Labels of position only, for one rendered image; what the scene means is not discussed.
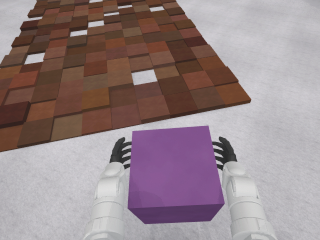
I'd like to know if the left robot hand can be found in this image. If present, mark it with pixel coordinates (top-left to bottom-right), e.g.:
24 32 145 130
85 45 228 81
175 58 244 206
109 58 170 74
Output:
109 137 132 169

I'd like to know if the right robot hand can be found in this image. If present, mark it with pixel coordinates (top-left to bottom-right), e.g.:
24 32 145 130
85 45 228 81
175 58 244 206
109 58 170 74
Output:
212 136 238 171

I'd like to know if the robot right forearm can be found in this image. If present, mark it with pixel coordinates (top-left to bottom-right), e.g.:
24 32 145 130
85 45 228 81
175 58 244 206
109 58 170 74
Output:
222 161 278 240

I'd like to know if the carton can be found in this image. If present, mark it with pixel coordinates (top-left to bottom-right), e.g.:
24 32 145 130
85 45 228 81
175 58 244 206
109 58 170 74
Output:
127 125 225 224

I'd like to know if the robot left forearm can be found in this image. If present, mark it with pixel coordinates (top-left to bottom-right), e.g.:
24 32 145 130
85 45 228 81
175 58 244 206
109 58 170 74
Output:
82 162 127 240

